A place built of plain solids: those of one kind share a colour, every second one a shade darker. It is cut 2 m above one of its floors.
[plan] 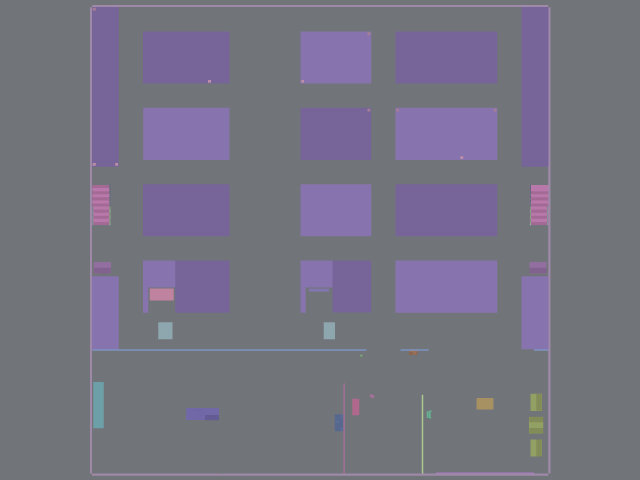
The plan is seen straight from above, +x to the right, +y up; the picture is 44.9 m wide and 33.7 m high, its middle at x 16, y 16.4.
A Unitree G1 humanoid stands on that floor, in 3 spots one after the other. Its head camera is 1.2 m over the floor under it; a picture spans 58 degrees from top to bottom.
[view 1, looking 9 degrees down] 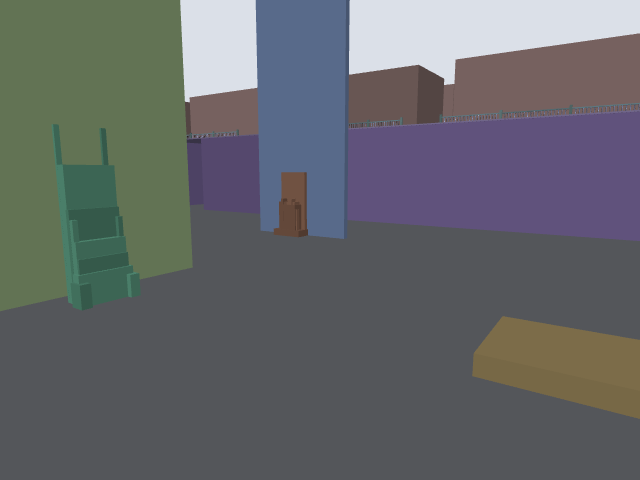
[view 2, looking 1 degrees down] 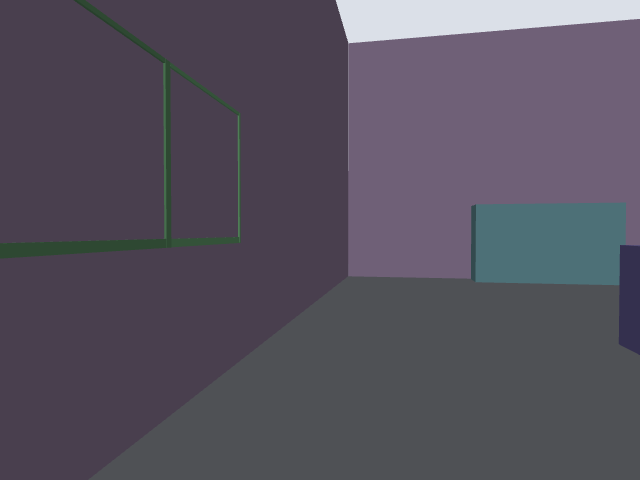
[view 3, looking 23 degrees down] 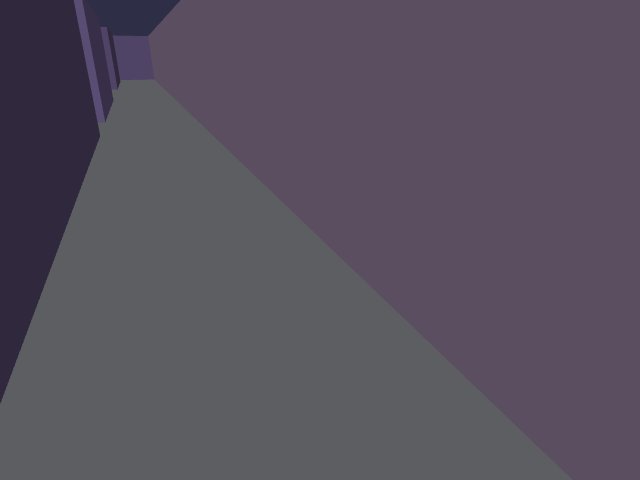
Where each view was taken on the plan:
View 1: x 27.59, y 2.00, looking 124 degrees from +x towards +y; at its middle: ground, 7.67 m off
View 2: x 11.76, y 1.50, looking -169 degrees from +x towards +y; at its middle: wall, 7.87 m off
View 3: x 29.30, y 31.68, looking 158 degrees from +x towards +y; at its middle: ground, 3.07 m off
